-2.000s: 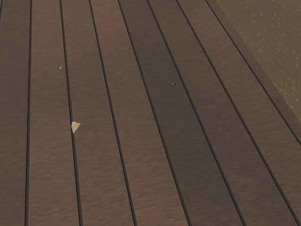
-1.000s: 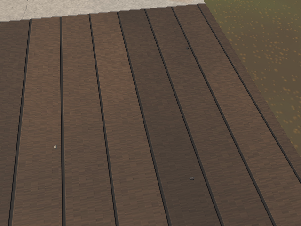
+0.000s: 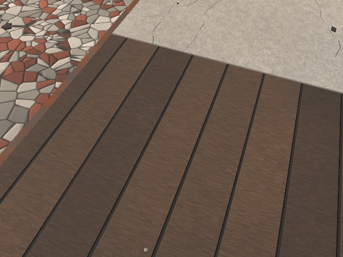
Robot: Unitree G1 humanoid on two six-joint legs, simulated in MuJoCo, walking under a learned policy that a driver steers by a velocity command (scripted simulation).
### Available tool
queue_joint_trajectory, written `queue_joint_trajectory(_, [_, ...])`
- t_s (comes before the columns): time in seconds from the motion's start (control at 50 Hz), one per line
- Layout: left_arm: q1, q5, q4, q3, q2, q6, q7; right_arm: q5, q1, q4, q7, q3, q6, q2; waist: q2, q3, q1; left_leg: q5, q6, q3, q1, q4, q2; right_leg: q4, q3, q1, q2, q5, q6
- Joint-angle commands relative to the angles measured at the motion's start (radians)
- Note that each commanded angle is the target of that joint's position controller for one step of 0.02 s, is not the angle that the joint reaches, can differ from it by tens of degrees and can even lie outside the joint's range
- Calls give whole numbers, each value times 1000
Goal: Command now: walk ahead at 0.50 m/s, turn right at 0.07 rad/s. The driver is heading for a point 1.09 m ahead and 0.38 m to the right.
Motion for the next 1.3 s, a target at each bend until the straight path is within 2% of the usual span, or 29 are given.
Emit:
queue_joint_trajectory(0.02, [-75, -10, -68, 6, 59, -10, -6, -7, 58, -27, -7, -18, -19, -126, 106, 20, -23, 487, 22, -73, 50, -67, 283, -81, -19, -41, 31, 91, -25])
queue_joint_trajectory(0.14, [-144, -8, -104, -7, 48, -22, -18, -24, 69, 8, -33, -1, -24, -121, 104, 63, -20, 750, -6, 40, 154, -24, 329, -281, -77, 42, 129, 37, -99])
queue_joint_trajectory(0.18, [-58, -6, -82, 0, 66, -22, -8, -28, 51, 13, -44, -3, -25, -148, 140, 0, 24, 1106, -27, 72, 190, 125, 338, -291, -128, 169, 195, -60, -141])
queue_joint_trajectory(0.22, [185, -1, -12, 23, 111, -32, 2, -33, 21, 6, -49, -11, -12, -183, 150, -123, 132, 1153, -37, 96, 152, 466, 336, -366, -116, 409, 238, -99, -190])
queue_joint_trajectory(0.24, [334, 16, 23, 43, 160, -36, 11, -22, -20, -23, -47, -8, -15, -184, 97, -200, 212, 878, -45, 128, -41, 744, 303, -419, 32, 649, 136, -96, -247])
queue_joint_trajectory(0.26, [352, 21, 17, 78, 281, -30, 19, -2, 34, -75, -27, 8, -24, -93, -144, -271, 144, 38, -97, 145, -460, 1164, 88, -453, 539, 929, -150, -42, -410])
queue_joint_trajectory(0.28, [291, -31, 21, 74, 251, -23, 7, -23, -3, -89, -19, 2, -33, -130, -79, -304, 121, -258, -85, -54, -618, 1288, 51, -566, 773, 954, -191, 15, -459])
queue_joint_trajectory(0.32, [180, -31, 1, 53, 160, -18, 7, -20, -83, -123, -9, 10, -51, -132, 72, -82, 72, -127, -86, -73, -666, 1174, 165, -617, 524, 709, -138, 27, -392])
queue_joint_trajectory(0.36, [145, -30, 6, 35, 109, -25, 18, -37, -86, -135, -7, 14, -24, -114, 93, -13, 12, -115, -116, -61, -580, 1038, 210, -655, 386, 530, -44, 147, -327])
queue_joint_trajectory(0.44, [189, -35, 12, 47, 165, -48, 20, -48, -113, -166, 3, 26, 24, -85, 33, -27, 4, -63, -172, -11, -557, 868, 226, -689, 289, 455, 30, 232, -309])
queue_joint_trajectory(0.54, [278, -38, 14, 54, 173, -38, 23, -38, -316, -239, 9, 33, 26, -84, -5, -12, 85, 137, -200, 4, -634, 599, 214, -672, 296, 540, 70, 230, -243])
queue_joint_trajectory(0.64, [334, -21, 5, 60, 186, -30, 34, -27, -439, -292, 13, 42, 10, -94, -18, -19, 133, 151, -181, -4, -638, 437, 168, -585, 362, 667, 41, 329, -235])
queue_joint_trajectory(0.68, [301, -16, -12, 63, 199, -31, 41, -24, -411, -295, 11, 39, 1, -116, -30, -25, 104, 113, -159, -25, -547, 363, 152, -544, 399, 666, 24, 346, -211])
queue_joint_trajectory(0.72, [232, -14, -35, 66, 217, -36, 39, -21, -261, -254, -2, 23, -9, -155, -35, -71, 27, 41, -127, -16, -307, 295, 111, -437, 408, 598, 43, 437, -170])
queue_joint_trajectory(0.74, [214, -24, -37, 62, 209, -43, 29, -26, -135, -222, -13, 10, -22, -184, 16, -136, -42, 67, -99, -34, -120, 229, 136, -270, 364, 545, 101, 432, -144])
queue_joint_trajectory(0.76, [220, -37, -65, 41, 141, -54, 20, -48, 21, -215, -32, -9, -29, -257, 127, -282, -97, -130, -47, -241, 111, 196, 350, -6, 282, 433, 162, 207, -118])
queue_joint_trajectory(0.78, [328, -57, -95, 24, 60, -51, 22, -61, 18, -224, -38, -28, -13, -339, 341, -352, -26, -193, 55, -678, 303, 95, 593, 237, 153, 129, 314, -477, -90])
queue_joint_trajectory(0.8, [340, -19, -72, 30, 144, -34, 31, -41, -23, -221, -32, -28, 2, -280, 254, -292, 3, -313, 89, -781, 220, 82, 593, 348, 135, 27, 221, -449, -98])
queue_joint_trajectory(0.82, [267, -8, -62, 35, 162, -26, 25, -32, -82, -235, -27, -6, 4, -180, 124, -158, 2, -309, 66, -615, 87, 66, 539, 355, 128, 24, 175, -349, -94])
queue_joint_trajectory(0.84, [217, -7, -69, 32, 145, -23, 14, -31, -117, -230, -22, 7, 2, -133, 84, -79, 10, -185, 41, -454, -15, 40, 478, 312, 115, 43, 145, -286, -84])
queue_joint_trajectory(0.86, [199, -2, -72, 31, 133, -15, 4, -32, -120, -222, -23, 10, -2, -122, 125, -52, 20, -78, 16, -342, -66, 20, 433, 280, 105, 65, 122, -261, -74])
queue_joint_trajectory(0.98, [125, 10, -103, 13, 87, 6, -23, -13, -35, -149, -1, 3, -46, -134, 157, -36, 38, 232, 46, -124, -98, -45, 388, 178, 110, 36, 121, -154, -46])
queue_joint_trajectory(1.08, [-63, 8, -159, -16, 54, -6, -35, -8, 3, -106, 6, -1, -38, -143, 151, 6, 6, 280, 31, 10, -108, -69, 343, -123, 27, 75, 108, 1, -31])
queue_joint_trajectory(1.16, [-145, 6, -185, -26, 61, -15, -32, -8, 76, -58, 4, -9, -25, -172, 160, 18, -16, 350, 20, 13, -48, -32, 377, -274, -45, 160, 109, -32, -66])
queue_joint_trajectory(1.2, [-122, 10, -181, -23, 75, -23, -21, -9, 85, -39, 1, -14, -14, -189, 160, 8, 2, 496, 12, 17, 0, 43, 393, -327, -67, 223, 135, -101, -98])
queue_joint_trajectory(1.24, [93, 26, -103, -5, 102, -40, -4, -1, 89, -25, -2, -7, -4, -179, 107, -113, 98, 673, -20, 83, -32, 329, 336, -430, -81, 519, 184, -82, -140])
queue_joint_trajectory(1.26, [267, 45, -65, 16, 166, -47, 10, 1, 73, -57, -2, 7, -7, -143, 26, -234, 171, 419, -45, 114, -201, 586, 297, -447, 105, 765, 14, -170, -186])
queue_joint_trajectory(1.28, [321, 40, -58, 46, 290, -41, 24, 13, 151, -105, 8, 31, -8, -32, -232, -342, 132, -267, -89, 139, -568, 942, 119, -544, 594, 1028, -286, -190, -315])
queue_joint_trajectory(1.3, [304, -9, -58, 47, 256, -32, 28, -15, 80, -90, -4, -1, 2, -152, -92, -305, 154, -313, -77, -2, -668, 1045, 138, -590, 652, 966, -267, -163, -323])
